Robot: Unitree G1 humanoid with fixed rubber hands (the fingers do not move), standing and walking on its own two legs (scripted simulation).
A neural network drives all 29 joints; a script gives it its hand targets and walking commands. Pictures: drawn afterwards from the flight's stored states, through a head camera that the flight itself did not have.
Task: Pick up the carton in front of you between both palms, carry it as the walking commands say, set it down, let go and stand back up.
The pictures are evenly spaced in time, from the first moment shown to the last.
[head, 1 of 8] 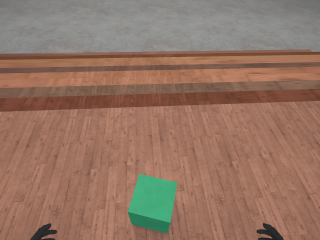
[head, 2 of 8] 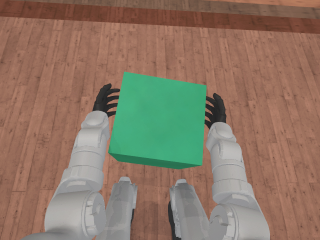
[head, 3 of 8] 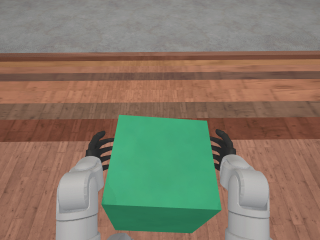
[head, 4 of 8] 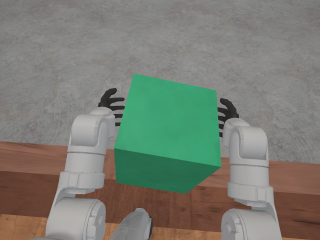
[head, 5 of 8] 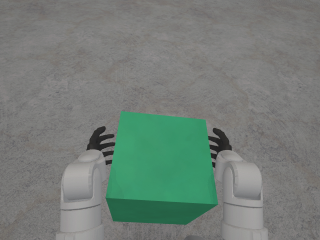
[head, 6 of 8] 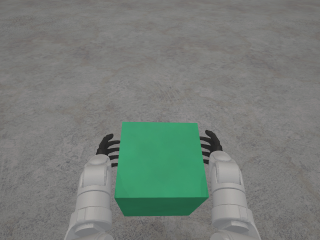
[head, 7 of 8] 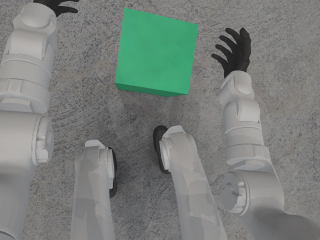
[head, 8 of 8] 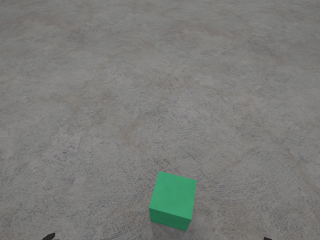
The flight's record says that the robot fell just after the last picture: no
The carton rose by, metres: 0.68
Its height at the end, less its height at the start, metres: -1.12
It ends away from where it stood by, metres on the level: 6.40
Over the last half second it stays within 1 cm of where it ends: yes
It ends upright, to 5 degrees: yes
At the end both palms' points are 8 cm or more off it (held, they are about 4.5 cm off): yes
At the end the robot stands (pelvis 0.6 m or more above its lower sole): yes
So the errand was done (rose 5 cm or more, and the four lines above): yes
